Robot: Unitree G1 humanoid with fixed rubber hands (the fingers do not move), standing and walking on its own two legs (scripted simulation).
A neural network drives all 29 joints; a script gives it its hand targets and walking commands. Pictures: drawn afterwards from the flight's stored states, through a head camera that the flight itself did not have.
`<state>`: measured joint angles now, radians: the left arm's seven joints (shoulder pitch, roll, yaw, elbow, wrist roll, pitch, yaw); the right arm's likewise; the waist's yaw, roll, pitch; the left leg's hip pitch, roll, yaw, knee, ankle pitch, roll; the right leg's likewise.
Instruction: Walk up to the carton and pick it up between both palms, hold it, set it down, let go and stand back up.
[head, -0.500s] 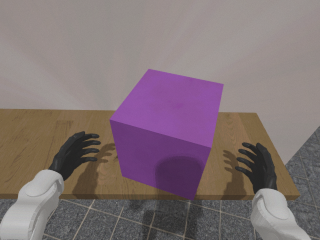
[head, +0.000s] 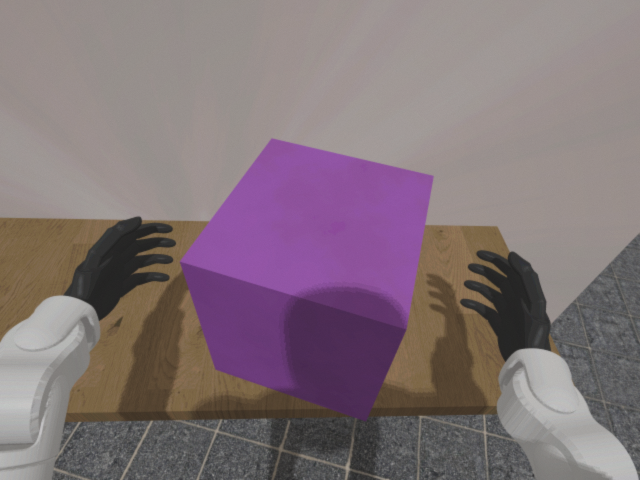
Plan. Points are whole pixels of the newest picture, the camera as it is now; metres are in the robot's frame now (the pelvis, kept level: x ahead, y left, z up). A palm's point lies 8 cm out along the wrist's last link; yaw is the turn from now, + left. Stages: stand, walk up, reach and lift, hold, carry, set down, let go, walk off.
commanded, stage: reach and lift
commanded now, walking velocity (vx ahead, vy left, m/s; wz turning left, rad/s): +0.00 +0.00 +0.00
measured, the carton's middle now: (318, 278) +0.34 +0.01 +0.08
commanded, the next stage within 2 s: none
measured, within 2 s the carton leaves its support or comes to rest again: neither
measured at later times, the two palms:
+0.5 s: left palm (116, 193) +0.36 +0.22 +0.20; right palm (519, 257) +0.28 -0.18 +0.19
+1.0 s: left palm (149, 117) +0.41 +0.19 +0.26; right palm (530, 189) +0.33 -0.19 +0.24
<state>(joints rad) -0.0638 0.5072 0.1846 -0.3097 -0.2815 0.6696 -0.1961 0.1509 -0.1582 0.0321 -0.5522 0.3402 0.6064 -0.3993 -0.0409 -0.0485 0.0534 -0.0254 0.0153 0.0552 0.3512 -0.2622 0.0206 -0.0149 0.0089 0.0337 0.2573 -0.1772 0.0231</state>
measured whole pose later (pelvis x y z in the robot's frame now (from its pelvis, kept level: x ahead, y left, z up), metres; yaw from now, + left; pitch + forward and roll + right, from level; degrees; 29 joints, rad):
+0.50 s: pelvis -0.04 +0.02 +0.00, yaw +0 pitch -2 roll -2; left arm -0.65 0.54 0.10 0.17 -0.28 0.77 -0.15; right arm -0.46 -0.18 -0.05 -0.05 0.39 0.64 -0.35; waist -0.13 -0.05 0.02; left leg -0.14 -0.01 0.06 0.41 -0.23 0.05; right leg -0.11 -0.02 0.04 0.28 -0.13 0.04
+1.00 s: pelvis -0.04 +0.01 +0.00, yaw +2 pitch +0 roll -2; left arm -1.06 0.59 -0.02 0.69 -0.29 0.66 -0.15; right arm -0.84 -0.17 -0.07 0.37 0.39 0.60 -0.37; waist -0.21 -0.04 -0.02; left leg -0.20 0.00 0.03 0.41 -0.22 0.03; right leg -0.15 0.00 0.00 0.28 -0.12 0.03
